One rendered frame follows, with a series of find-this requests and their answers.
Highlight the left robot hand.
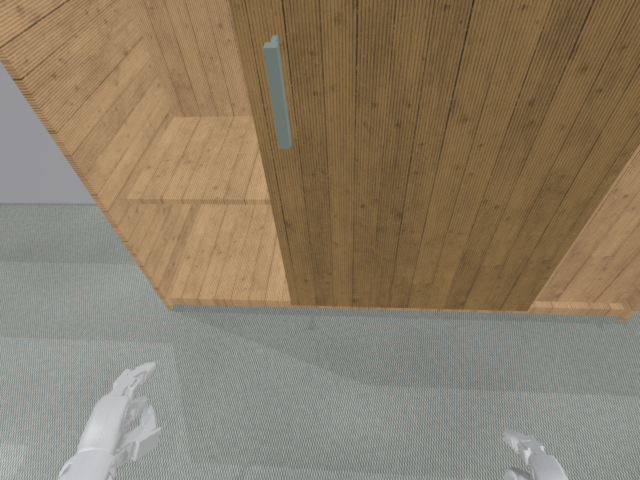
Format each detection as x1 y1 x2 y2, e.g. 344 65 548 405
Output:
76 362 161 468

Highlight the left robot forearm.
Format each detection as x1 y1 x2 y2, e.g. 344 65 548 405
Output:
57 450 117 480

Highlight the wardrobe door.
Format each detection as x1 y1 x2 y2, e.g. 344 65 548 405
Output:
229 0 640 311
534 145 640 303

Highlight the handle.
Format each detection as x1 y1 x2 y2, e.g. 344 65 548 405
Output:
263 35 291 149

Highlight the right robot hand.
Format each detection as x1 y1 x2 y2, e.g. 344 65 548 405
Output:
502 429 569 480

